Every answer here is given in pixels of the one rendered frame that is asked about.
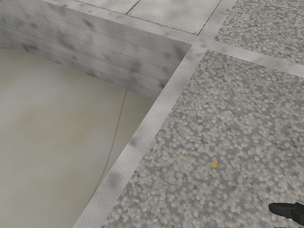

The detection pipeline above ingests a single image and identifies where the robot right hand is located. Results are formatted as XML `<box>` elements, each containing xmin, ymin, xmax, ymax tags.
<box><xmin>268</xmin><ymin>202</ymin><xmax>304</xmax><ymax>228</ymax></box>

